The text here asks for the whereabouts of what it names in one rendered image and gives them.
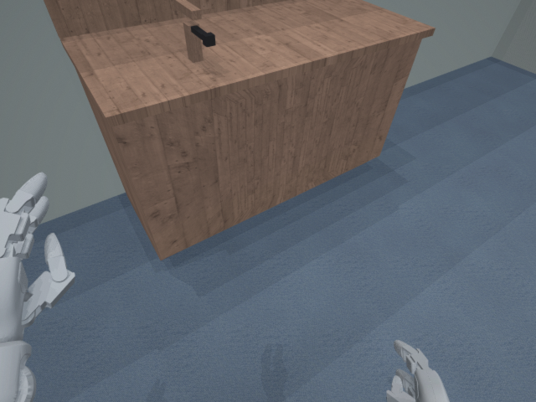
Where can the robot left hand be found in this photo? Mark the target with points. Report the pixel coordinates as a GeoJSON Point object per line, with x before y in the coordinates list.
{"type": "Point", "coordinates": [19, 218]}

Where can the left robot forearm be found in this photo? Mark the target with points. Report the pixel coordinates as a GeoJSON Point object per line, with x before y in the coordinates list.
{"type": "Point", "coordinates": [17, 381]}

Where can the tap lever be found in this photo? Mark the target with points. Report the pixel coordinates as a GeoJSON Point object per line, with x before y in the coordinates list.
{"type": "Point", "coordinates": [208, 38]}

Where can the robot right hand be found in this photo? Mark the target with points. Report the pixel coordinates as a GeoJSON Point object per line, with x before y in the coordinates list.
{"type": "Point", "coordinates": [426, 386]}

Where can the counter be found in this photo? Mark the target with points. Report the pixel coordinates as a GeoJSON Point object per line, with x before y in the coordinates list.
{"type": "Point", "coordinates": [293, 94]}

